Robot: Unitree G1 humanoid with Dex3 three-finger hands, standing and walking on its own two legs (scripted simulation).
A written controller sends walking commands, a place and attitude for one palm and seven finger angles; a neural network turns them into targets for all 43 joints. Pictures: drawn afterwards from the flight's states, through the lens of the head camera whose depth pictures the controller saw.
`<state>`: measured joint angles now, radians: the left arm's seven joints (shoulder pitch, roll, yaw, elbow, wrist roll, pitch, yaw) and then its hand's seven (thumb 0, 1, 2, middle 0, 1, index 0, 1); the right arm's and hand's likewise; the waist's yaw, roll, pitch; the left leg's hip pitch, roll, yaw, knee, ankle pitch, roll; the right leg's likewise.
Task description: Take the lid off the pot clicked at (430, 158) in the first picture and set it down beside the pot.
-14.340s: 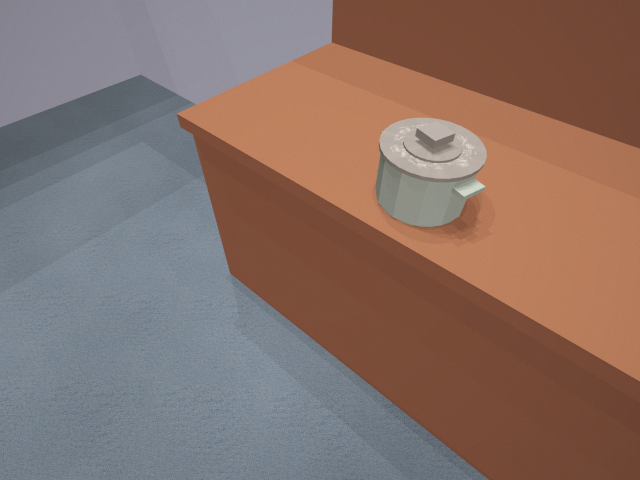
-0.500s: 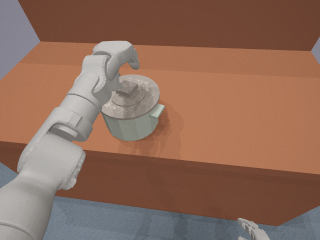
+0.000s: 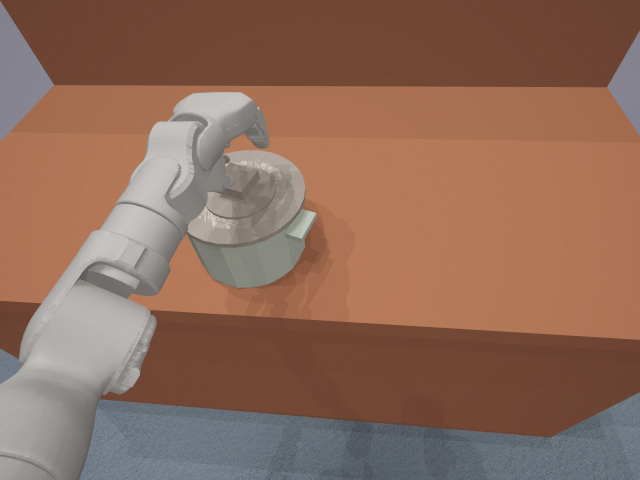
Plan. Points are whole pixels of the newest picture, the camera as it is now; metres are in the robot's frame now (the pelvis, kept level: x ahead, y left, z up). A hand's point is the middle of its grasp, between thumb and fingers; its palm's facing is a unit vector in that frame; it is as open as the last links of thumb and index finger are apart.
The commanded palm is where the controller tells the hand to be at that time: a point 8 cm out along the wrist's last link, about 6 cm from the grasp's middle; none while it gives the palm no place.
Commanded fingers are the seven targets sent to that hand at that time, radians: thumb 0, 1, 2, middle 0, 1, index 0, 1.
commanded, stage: lower the open fingers around the knob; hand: left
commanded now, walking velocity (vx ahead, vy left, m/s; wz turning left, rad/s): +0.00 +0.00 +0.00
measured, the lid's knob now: (236, 181) +0.50 +0.11 +0.09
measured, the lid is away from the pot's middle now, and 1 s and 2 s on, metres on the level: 0.00 0.00 0.00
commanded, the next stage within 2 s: close the fingers and squeeze the knob in 1.08 s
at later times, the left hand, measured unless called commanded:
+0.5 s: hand (225, 181) +0.46 +0.11 +0.13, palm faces -0.37 -0.01 -0.93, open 10.0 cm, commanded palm +0.47 +0.11 +0.19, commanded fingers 0.00 -0.28 1.44 -0.85 -0.08 -0.85 -0.08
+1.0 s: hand (225, 180) +0.48 +0.12 +0.11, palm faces -0.33 -0.03 -0.94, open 9.9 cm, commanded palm +0.46 +0.12 +0.17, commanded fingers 0.00 -0.28 1.44 -0.85 -0.08 -0.85 -0.08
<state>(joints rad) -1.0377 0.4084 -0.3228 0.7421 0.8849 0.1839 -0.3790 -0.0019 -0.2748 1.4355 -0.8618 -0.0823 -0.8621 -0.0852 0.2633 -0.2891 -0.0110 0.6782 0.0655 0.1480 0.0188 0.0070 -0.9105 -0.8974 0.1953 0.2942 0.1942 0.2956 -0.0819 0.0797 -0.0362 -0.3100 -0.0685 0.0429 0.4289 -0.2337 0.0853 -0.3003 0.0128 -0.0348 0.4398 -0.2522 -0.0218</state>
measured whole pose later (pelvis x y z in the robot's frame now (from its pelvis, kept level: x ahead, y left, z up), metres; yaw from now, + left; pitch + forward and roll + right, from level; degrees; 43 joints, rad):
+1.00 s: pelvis +0.00 +0.01 +0.00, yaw -1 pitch +9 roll -1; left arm -1.06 0.36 -0.30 0.95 0.91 0.15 -0.29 0.00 -0.27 1.44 -0.86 -0.09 -0.86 -0.08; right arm 0.28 -0.27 -0.01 0.69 0.07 0.15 0.02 0.01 -0.91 -0.90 0.20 0.29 0.20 0.30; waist -0.10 0.05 -0.08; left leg -0.38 -0.07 0.06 0.48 -0.26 0.10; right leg -0.37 0.01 -0.02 0.48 -0.26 -0.01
